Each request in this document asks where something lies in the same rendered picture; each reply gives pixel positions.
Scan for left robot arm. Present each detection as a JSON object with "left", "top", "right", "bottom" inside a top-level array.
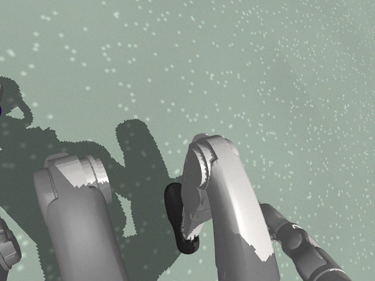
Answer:
[{"left": 0, "top": 216, "right": 22, "bottom": 281}]

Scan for right robot foot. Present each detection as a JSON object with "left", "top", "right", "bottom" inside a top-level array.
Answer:
[{"left": 164, "top": 183, "right": 199, "bottom": 255}]

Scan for right robot hand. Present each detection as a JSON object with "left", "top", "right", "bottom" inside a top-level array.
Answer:
[{"left": 258, "top": 201, "right": 290, "bottom": 242}]

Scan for right robot arm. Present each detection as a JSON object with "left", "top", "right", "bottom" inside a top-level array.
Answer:
[{"left": 276, "top": 222, "right": 352, "bottom": 281}]

